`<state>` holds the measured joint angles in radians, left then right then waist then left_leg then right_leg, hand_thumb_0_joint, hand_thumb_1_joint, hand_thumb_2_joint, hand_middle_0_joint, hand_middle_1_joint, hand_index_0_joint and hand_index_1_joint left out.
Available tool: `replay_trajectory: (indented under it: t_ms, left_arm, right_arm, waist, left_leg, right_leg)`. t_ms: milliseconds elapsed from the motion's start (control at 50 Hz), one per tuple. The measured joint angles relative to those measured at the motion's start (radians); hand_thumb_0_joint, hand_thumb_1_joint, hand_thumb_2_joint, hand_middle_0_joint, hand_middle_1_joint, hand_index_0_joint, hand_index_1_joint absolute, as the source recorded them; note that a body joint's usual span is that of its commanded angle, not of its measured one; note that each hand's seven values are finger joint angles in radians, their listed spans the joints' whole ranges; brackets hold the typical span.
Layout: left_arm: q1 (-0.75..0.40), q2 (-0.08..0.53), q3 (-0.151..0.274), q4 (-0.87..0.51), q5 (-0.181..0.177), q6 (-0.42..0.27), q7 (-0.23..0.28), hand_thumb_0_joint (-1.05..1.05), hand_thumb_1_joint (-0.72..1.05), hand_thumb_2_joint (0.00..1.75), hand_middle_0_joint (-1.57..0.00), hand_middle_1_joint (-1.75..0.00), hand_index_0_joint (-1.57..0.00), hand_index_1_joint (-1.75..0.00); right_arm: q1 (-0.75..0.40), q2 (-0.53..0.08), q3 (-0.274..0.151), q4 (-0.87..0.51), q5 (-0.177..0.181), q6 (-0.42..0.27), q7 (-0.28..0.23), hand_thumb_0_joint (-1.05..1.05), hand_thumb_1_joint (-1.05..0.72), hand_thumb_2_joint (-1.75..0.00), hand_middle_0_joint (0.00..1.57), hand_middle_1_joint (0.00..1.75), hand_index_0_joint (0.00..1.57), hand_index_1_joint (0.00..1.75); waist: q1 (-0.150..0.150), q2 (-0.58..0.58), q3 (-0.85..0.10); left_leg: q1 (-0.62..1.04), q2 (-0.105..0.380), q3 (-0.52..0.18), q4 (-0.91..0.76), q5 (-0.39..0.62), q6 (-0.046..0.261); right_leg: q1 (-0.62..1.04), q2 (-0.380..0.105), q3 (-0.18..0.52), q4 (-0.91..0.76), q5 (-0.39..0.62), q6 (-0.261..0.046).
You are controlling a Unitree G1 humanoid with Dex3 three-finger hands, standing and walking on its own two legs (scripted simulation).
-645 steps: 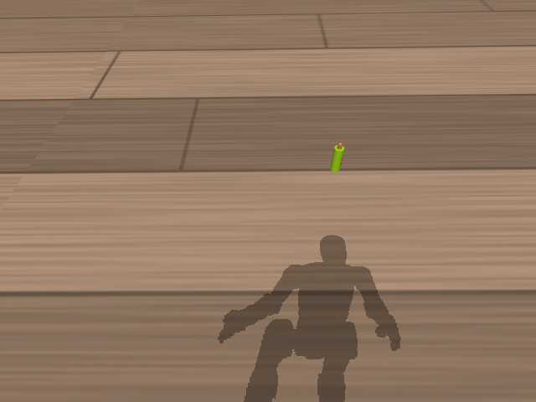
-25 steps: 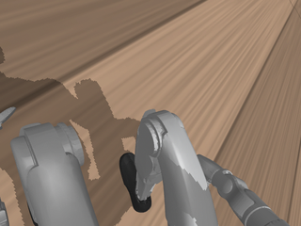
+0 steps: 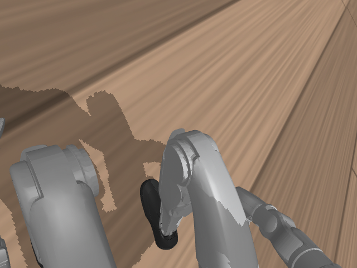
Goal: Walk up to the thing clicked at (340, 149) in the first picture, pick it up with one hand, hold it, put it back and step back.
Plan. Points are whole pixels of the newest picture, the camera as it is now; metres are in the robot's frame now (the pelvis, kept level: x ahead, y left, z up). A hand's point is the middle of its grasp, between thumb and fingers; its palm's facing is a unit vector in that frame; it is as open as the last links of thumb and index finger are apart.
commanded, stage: settle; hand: left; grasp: from the side
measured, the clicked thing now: out of the picture +0.38 +0.30 -0.18
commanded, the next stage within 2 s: lift in 1.80 s
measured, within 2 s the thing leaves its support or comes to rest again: neither
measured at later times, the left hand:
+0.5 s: hand out of the picture +0.37 +0.30 -0.09, palm faces +0.33 -0.94 +0.00, open 6.9 cm
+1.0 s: hand out of the picture +0.37 +0.30 +0.00, palm faces +0.31 -0.95 -0.07, open 6.8 cm
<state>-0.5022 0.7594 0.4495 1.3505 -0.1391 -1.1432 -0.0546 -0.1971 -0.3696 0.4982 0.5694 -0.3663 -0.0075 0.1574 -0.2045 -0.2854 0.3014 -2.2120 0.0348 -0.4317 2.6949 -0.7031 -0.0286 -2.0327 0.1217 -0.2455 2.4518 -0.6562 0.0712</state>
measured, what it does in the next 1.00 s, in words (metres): rises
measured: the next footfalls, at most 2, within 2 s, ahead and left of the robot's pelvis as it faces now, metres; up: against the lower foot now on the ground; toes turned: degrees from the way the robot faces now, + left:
none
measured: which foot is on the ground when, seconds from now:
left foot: down 0.00-1.00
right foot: down 0.00-1.00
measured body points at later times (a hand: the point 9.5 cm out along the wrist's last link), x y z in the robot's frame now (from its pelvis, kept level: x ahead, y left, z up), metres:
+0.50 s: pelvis +0.00 -0.01 +0.02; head +0.18 +0.18 +0.39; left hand +0.35 +0.35 -0.09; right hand +0.22 -0.23 -0.03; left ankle +0.08 +0.13 -0.24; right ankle +0.14 -0.13 -0.24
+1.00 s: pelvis +0.02 -0.02 +0.05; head +0.21 +0.09 +0.45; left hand +0.34 +0.35 +0.01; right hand +0.25 -0.24 -0.06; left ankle +0.08 +0.13 -0.24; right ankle +0.14 -0.13 -0.24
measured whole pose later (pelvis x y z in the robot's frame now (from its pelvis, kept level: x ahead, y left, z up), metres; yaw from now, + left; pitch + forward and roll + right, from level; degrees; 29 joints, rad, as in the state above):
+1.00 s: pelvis +0.02 -0.02 +0.05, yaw +8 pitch +28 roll -9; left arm -0.39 0.45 0.35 0.69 -0.19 -0.66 -0.18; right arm -0.02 -0.30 0.13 0.62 -0.11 0.06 0.10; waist -0.08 -0.05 -0.03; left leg -2.25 0.05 -0.22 2.44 -0.69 -0.05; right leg -2.14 0.04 -0.11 2.36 -0.72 0.03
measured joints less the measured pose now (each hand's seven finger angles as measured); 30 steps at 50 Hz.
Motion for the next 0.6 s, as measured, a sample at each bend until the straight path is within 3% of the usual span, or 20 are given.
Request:
replay_trajectory:
  t_ms: [180,280,360,500,600]
  left_arm:
    - [0.012,-0.029,0.018,-0.085,0.019,0.019,0.006,0.01,0.04,1.04,-0.87,-1.12,-0.85,-1.15]
    - [0.031,-0.042,-0.002,-0.166,0.015,0.062,0.005,0.01,0.02,1.07,-0.88,-1.11,-0.87,-1.13]
    - [0.046,-0.059,-0.035,-0.238,0.017,0.111,-0.009,0.01,0.01,1.09,-0.90,-1.09,-0.88,-1.11]
    - [0.080,-0.143,-0.075,-0.371,-0.017,0.207,-0.022,0.01,0.00,1.11,-0.91,-1.08,-0.90,-1.10]
    - [0.105,-0.194,-0.099,-0.483,-0.011,0.276,-0.028,0.01,-0.01,1.11,-0.92,-1.07,-0.90,-1.09]
  right_arm:
    - [0.007,0.009,-0.019,-0.013,0.007,0.009,0.001,0.00,-0.89,-0.90,0.20,0.30,0.21,0.30]
    - [0.025,0.013,-0.049,-0.005,0.021,0.015,0.003,0.00,-0.89,-0.90,0.20,0.30,0.21,0.30]
    - [0.043,0.017,-0.084,0.001,0.043,0.021,0.006,0.00,-0.89,-0.90,0.20,0.30,0.21,0.30]
    - [0.085,0.028,-0.151,0.014,0.098,0.027,0.007,0.01,-0.89,-0.89,0.20,0.30,0.21,0.30]
    - [0.111,0.047,-0.207,0.027,0.137,0.035,0.000,0.01,-0.89,-0.89,0.20,0.30,0.21,0.30]
  waist:
    - [0.012,0.003,-0.007]
    - [0.022,0.026,-0.034]
    - [0.033,0.053,-0.067]
    - [0.061,0.102,-0.146]
    - [0.080,0.134,-0.199]
  left_leg:
    - [0.005,0.001,0.001,-0.010,0.000,-0.005]
    - [-0.003,-0.001,0.017,-0.024,0.004,-0.005]
    - [-0.013,0.001,0.036,-0.042,0.010,-0.002]
    - [-0.030,0.004,0.072,-0.082,0.017,0.000]
    - [-0.041,0.006,0.104,-0.116,0.020,0.000]
  right_leg:
    - [0.002,-0.004,-0.002,-0.007,0.001,-0.010]
    - [-0.005,-0.013,0.007,-0.010,-0.004,-0.008]
    - [-0.014,-0.020,0.018,-0.016,-0.007,-0.010]
    - [-0.038,-0.035,0.039,-0.031,-0.014,-0.017]
    - [-0.055,-0.049,0.060,-0.042,-0.024,-0.018]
